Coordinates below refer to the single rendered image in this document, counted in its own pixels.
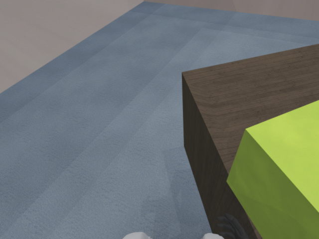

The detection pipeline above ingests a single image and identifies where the pedestal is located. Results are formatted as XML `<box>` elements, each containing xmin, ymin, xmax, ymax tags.
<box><xmin>182</xmin><ymin>44</ymin><xmax>319</xmax><ymax>239</ymax></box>

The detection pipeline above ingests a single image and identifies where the carton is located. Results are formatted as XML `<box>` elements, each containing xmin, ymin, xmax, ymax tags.
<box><xmin>226</xmin><ymin>100</ymin><xmax>319</xmax><ymax>239</ymax></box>

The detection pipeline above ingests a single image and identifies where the right robot hand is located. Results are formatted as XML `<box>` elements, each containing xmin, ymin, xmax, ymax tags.
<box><xmin>216</xmin><ymin>213</ymin><xmax>249</xmax><ymax>239</ymax></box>

